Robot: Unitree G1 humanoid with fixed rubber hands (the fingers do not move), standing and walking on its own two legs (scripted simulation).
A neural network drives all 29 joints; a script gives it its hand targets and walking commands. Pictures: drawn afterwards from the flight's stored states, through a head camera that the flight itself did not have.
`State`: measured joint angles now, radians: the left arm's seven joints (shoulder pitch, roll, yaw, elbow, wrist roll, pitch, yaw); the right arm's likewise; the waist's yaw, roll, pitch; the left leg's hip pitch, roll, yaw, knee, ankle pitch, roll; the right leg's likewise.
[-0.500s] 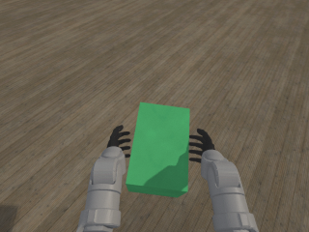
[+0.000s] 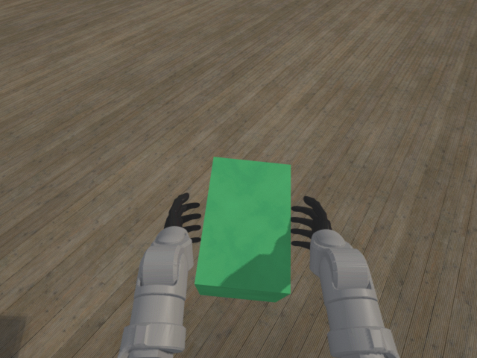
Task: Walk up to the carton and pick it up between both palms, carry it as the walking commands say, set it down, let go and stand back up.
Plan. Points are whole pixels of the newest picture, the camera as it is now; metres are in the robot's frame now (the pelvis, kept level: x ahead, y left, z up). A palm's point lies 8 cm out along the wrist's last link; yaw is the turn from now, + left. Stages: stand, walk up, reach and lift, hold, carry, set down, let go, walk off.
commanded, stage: carry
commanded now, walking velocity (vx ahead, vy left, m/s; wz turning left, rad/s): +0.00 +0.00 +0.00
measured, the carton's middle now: (244, 230) +0.37 +0.00 -0.03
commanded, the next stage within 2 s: none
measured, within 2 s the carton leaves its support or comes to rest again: neither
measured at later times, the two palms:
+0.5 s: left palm (175, 236) +0.31 +0.12 +0.05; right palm (320, 239) +0.30 -0.13 +0.04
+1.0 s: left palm (157, 256) +0.26 +0.13 +0.08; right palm (318, 239) +0.27 -0.11 +0.10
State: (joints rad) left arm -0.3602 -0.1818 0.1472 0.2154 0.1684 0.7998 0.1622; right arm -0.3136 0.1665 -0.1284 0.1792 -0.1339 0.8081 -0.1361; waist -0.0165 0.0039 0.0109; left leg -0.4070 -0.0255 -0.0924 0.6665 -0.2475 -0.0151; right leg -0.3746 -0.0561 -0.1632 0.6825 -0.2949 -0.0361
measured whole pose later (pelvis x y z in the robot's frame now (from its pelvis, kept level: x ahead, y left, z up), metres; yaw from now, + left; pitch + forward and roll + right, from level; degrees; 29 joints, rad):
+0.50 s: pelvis +0.00 +0.00 +0.00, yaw +0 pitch -1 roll +0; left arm -0.35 -0.18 0.14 0.21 0.16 0.80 0.16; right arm -0.31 0.16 -0.12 0.17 -0.13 0.82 -0.14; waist -0.02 0.00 0.01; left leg -0.41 -0.03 -0.09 0.67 -0.25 -0.02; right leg -0.37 -0.06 -0.16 0.68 -0.29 -0.04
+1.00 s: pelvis -0.03 +0.01 +0.00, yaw +0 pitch -3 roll -1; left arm -0.33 -0.17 0.09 -0.16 0.10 1.27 0.27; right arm -0.41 0.20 -0.10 -0.12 -0.08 1.27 -0.22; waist -0.02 0.00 0.04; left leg -0.42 -0.03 -0.09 0.68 -0.23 -0.02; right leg -0.37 -0.06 -0.16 0.68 -0.26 -0.04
